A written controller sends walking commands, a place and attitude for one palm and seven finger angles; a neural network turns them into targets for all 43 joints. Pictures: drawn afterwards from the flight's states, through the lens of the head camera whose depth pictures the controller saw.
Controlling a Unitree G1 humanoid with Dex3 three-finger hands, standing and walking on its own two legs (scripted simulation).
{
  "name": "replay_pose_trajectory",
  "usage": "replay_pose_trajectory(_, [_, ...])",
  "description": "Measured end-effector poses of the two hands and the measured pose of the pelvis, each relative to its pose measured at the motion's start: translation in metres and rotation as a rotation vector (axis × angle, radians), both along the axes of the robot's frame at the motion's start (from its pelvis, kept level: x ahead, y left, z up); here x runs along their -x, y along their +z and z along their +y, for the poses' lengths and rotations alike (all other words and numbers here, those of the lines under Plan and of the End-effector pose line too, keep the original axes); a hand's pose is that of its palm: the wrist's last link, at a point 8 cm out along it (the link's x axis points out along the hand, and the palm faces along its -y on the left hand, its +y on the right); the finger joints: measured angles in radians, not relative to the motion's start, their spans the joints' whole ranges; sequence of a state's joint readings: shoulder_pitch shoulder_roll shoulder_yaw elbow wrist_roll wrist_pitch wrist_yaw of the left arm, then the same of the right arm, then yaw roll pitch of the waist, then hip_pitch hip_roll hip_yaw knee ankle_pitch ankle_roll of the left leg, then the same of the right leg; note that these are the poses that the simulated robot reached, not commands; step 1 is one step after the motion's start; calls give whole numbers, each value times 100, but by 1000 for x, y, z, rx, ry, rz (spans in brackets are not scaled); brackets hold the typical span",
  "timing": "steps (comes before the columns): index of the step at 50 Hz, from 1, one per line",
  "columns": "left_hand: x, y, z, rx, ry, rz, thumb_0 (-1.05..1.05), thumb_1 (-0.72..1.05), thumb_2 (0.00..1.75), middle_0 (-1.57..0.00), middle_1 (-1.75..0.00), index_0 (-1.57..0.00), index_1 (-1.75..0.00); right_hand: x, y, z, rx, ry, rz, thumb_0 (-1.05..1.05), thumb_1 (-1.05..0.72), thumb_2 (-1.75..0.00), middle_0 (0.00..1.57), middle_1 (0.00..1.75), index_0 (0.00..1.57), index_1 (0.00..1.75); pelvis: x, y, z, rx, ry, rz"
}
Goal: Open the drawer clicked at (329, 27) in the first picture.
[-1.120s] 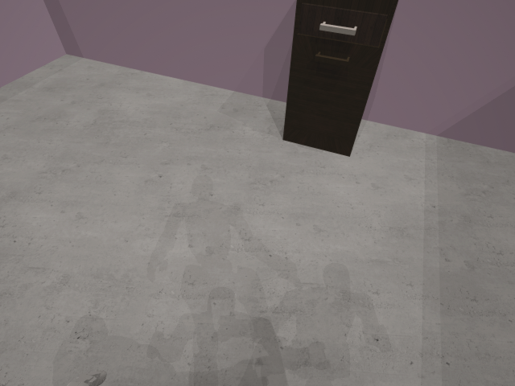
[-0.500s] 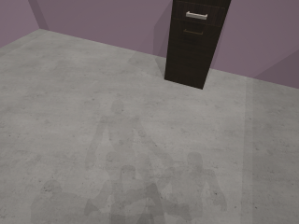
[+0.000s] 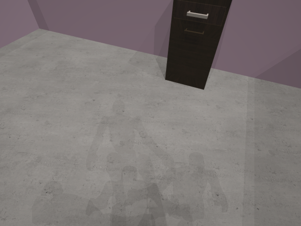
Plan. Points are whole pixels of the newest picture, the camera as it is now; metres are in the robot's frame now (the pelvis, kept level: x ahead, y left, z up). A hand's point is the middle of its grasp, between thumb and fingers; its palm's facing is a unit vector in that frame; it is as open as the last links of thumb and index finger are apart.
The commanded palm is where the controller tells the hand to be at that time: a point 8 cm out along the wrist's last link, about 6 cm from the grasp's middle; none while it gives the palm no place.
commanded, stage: look at it before walking up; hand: left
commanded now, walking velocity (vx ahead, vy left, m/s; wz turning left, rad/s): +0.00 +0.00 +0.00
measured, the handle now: (197, 14) +1.61 -0.28 -0.05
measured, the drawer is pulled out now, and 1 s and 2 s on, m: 0.00 0.00 0.00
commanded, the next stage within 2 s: walk to a spot facing it in 0.32 s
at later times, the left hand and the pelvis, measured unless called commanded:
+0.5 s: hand out of the picture +0.09 +0.24 -0.16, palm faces -0.02 -0.95 -0.32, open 7.4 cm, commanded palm none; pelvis +0.02 +0.00 +0.00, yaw -1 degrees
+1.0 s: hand out of the picture +0.05 +0.16 -0.17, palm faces -0.03 -0.99 -0.14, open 7.4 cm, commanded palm none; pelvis +0.15 +0.00 -0.01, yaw -9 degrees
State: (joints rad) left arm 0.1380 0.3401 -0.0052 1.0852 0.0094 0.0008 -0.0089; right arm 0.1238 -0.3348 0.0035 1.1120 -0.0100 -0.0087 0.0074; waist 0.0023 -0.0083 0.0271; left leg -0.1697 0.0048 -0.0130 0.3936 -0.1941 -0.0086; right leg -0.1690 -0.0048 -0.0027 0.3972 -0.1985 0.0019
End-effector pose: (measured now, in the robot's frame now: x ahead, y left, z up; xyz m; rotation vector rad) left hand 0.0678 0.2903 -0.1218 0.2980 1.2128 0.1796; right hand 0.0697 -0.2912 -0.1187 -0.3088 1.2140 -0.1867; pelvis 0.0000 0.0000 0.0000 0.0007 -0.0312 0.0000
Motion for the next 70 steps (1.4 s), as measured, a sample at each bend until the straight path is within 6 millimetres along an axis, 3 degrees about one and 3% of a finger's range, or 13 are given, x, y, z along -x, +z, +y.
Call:
replay_pose_trajectory(25, [-14,0,-3,-4,6,1,0,90,90,-20,-30,-20,-30,-20,1,0,2,3,-13,1,-90,-90,20,30,20,30,-15,0,-2,0,-10,2])
replay_pose_trajectory(33, [-1,-22,-33,76,7,101,0,90,90,-20,-30,-20,-30,0,-22,22,-75,-68,40,1,-90,-90,20,30,20,30,-42,-9,-6,-3,-61,18])
replay_pose_trajectory(38, [2,-35,-58,111,20,175,0,91,90,-20,-30,-20,-30,20,-41,26,-116,-141,127,1,-90,-90,20,30,20,30,-69,-20,-17,0,-80,32])
replay_pose_trajectory(41, [1,-39,-71,125,55,186,0,90,90,-20,-30,-20,-30,20,-46,26,-122,-152,201,1,-90,-90,20,30,20,30,-87,-24,-21,13,-67,44])
replay_pose_trajectory(43, [5,-36,-78,132,81,204,0,91,90,-20,-30,-20,-30,5,-42,28,-119,-141,219,1,-90,-90,20,30,20,30,-100,-21,-20,11,-78,46])
replay_pose_trajectory(45, [12,-32,-83,140,95,254,0,91,90,-20,-30,-20,-30,-24,-37,29,-116,-135,188,1,-90,-90,20,30,20,30,-113,-16,-17,7,-99,47])
replay_pose_trajectory(48, [20,-26,-84,156,96,361,0,90,90,-20,-30,-20,-30,-83,-29,34,-116,-130,82,2,-90,-90,20,30,20,30,-134,-13,-10,5,-133,53])
replay_pose_trajectory(51, [15,-24,-78,173,88,456,0,90,90,-20,-30,-20,-30,-150,-20,44,-119,-118,-49,2,-90,-90,19,30,20,30,-160,-14,0,11,-157,56])
replay_pose_trajectory(55, [-22,-41,-54,177,75,503,0,90,90,-20,-30,-20,-30,-226,-18,60,-96,-106,-205,1,-90,-90,19,30,20,30,-202,-29,17,26,-180,43])
replay_pose_trajectory(58, [-81,-53,-33,158,28,446,1,90,90,-20,-30,-20,-30,-244,-16,72,-87,-138,-239,1,-90,-90,20,30,20,30,-226,-31,26,18,-223,19])
replay_pose_trajectory(63, [-220,-46,-18,136,-92,206,1,91,90,-19,-30,-20,-30,-222,-10,89,-96,-264,-151,0,-92,-90,20,30,20,30,-263,-13,32,16,-266,7])
replay_pose_trajectory(67, [-320,-31,-26,139,-177,46,0,91,90,-19,-30,-19,-30,-196,-7,84,-65,-361,-65,-2,-95,-90,20,30,20,30,-293,-5,34,4,-297,16])
replay_pose_trajectory(70, [-379,-22,-41,148,-232,-21,0,91,90,-19,-30,-19,-30,-175,-9,88,-74,-424,22,-1,-94,-90,20,30,20,30,-315,-3,31,-5,-318,20])
